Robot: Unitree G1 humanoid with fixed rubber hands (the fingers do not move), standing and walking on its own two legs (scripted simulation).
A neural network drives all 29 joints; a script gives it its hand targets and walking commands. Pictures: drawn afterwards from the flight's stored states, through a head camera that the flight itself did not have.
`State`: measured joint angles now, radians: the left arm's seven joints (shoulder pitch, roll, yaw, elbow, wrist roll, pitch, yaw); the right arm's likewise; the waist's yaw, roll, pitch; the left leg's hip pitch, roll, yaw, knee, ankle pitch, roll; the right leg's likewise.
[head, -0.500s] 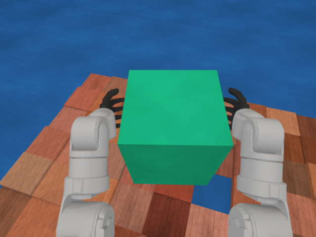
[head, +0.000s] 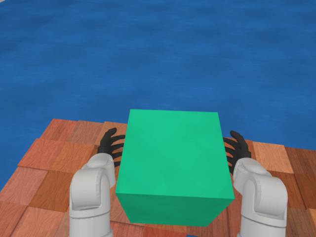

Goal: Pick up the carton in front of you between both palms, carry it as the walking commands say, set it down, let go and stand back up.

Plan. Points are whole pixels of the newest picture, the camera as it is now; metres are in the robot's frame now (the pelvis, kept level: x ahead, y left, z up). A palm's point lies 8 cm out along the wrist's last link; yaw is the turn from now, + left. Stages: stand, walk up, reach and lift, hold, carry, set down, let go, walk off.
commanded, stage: carry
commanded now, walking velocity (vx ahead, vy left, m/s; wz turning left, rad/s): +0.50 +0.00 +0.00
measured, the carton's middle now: (170, 171) +0.30 -0.01 +0.01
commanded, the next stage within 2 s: none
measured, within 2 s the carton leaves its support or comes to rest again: neither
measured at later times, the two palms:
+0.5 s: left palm (115, 47) +0.68 +0.18 +0.15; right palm (205, 50) +0.66 -0.12 +0.16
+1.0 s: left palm (128, 30) +0.95 +0.18 +0.09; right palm (193, 28) +0.99 -0.12 +0.09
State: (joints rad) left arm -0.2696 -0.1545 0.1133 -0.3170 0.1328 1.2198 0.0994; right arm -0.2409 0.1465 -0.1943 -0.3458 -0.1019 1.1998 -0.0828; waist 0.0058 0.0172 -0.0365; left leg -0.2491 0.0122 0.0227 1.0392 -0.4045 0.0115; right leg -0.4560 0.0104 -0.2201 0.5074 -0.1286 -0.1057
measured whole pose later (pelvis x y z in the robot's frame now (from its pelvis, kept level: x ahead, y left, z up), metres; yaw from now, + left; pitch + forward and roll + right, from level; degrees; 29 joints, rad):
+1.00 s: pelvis +0.65 +0.01 +0.03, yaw +1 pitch +7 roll +1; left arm -0.39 -0.16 0.23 -0.22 0.11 1.17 0.13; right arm -0.44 0.14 -0.24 -0.18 -0.11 1.17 -0.10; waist 0.06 0.00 0.07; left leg -0.59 0.02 0.02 1.06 -0.38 0.00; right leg -0.37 -0.01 -0.14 0.48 -0.23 -0.07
